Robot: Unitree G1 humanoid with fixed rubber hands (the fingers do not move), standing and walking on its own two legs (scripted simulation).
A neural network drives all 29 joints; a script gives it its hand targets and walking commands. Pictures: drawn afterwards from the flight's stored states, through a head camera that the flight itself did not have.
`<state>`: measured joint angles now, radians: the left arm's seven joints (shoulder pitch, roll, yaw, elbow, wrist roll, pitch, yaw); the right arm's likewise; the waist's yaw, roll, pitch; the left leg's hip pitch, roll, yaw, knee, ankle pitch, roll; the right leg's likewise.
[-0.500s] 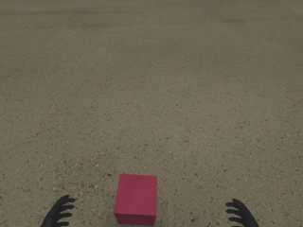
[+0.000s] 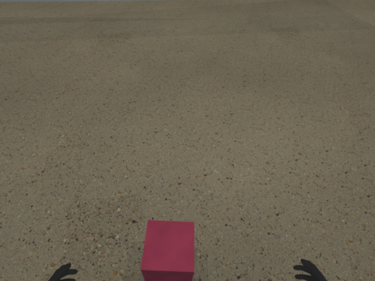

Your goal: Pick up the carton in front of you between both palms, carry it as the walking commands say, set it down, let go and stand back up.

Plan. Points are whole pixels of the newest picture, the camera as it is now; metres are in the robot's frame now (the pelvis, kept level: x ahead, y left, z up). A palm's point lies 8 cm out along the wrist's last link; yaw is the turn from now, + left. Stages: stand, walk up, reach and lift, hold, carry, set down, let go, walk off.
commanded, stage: stand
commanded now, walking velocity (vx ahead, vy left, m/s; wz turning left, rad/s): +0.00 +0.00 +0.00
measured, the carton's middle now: (169, 253) +0.37 +0.06 -0.65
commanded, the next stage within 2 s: none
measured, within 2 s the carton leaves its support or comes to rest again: neither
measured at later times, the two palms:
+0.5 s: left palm out of the picture +0.07 +0.30 -0.10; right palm out of the picture +0.09 -0.30 -0.09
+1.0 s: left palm out of the picture +0.05 +0.31 -0.10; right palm out of the picture +0.07 -0.31 -0.09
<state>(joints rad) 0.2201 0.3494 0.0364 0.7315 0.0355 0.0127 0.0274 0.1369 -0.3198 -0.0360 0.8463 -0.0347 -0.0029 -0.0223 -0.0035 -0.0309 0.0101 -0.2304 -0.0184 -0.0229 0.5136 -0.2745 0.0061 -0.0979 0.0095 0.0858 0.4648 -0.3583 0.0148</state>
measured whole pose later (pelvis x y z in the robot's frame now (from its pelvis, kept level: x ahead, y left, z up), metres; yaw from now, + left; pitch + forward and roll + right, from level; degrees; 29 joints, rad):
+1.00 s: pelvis -0.03 +0.00 +0.01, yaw +1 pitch -2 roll +0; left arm 0.18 0.39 0.01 0.96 0.02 0.00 0.01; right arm 0.11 -0.38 0.00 1.03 -0.02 -0.01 -0.01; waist 0.00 -0.01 0.03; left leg -0.19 -0.02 -0.04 0.40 -0.18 0.00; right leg -0.05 0.01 0.07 0.36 -0.27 0.01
